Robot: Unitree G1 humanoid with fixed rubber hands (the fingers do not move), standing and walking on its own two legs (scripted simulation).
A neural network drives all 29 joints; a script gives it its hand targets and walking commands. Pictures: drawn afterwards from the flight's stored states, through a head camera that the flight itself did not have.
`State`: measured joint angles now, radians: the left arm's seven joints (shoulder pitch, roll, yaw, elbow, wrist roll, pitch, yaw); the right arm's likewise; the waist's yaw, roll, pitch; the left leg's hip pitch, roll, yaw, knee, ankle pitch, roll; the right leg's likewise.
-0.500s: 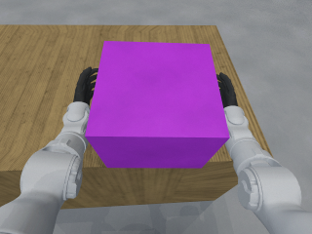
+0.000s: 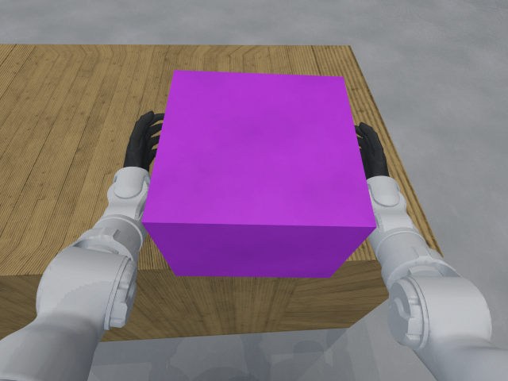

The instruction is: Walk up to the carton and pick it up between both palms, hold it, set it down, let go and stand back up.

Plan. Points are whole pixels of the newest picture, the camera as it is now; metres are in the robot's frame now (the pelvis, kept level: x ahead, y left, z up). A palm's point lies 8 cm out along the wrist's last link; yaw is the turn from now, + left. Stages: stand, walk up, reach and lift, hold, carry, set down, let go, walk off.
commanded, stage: reach and lift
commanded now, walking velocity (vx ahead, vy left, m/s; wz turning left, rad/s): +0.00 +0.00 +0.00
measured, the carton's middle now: (256, 180) +0.45 +0.02 +0.03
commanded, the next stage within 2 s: hold in 2.00 s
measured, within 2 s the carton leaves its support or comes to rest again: neither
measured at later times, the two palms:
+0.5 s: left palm (130, 154) +0.41 +0.21 +0.13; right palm (388, 167) +0.41 -0.17 +0.12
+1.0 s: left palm (122, 146) +0.38 +0.20 +0.17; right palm (414, 160) +0.38 -0.18 +0.17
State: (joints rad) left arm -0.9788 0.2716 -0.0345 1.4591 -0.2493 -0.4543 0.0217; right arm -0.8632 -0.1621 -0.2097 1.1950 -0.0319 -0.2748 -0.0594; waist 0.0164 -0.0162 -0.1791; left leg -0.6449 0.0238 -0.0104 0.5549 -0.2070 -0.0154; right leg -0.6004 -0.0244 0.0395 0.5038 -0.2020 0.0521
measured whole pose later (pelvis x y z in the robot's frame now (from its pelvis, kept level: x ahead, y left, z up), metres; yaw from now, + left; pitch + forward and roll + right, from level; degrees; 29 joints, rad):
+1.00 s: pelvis -0.04 +0.00 +0.00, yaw +0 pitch +12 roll -1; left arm -0.84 0.27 -0.03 0.85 -0.25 0.20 0.15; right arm -0.80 -0.24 -0.10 0.82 0.23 0.25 -0.08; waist 0.02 -0.01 -0.28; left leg -0.60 0.02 -0.01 0.54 -0.15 -0.01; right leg -0.56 -0.02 0.04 0.50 -0.16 0.05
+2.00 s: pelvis -0.03 -0.01 +0.00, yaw +0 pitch +10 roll -1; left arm -0.83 0.23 0.13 0.60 -0.14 0.51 0.13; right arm -0.82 -0.25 -0.10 0.67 0.23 0.47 -0.09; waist 0.02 0.00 -0.28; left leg -0.53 0.02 -0.02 0.50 -0.15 -0.02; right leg -0.50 -0.02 0.04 0.48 -0.16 0.04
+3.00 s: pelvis -0.04 +0.00 +0.01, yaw +0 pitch +7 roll -1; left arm -0.84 0.22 0.16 0.55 -0.10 0.62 0.11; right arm -0.83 -0.26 -0.11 0.63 0.23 0.58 -0.10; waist 0.01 0.00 -0.29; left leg -0.46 0.02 -0.02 0.49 -0.14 -0.01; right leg -0.42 -0.02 0.04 0.44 -0.14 0.05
